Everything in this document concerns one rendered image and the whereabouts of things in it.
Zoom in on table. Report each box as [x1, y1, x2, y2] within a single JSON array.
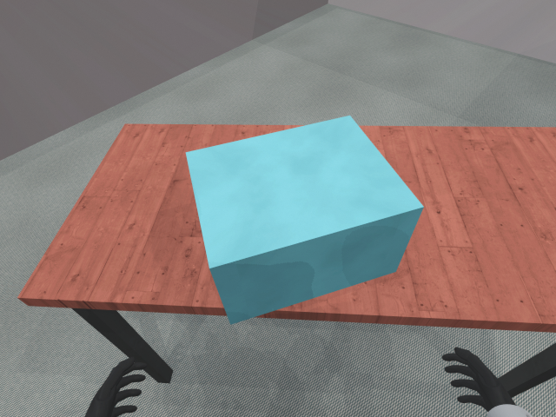
[[17, 124, 556, 398]]

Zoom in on robot left hand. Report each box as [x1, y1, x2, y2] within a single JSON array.
[[85, 357, 147, 417]]

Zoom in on robot right hand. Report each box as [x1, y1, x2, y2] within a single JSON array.
[[442, 347, 516, 412]]

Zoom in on carton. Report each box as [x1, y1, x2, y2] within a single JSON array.
[[186, 116, 424, 325]]

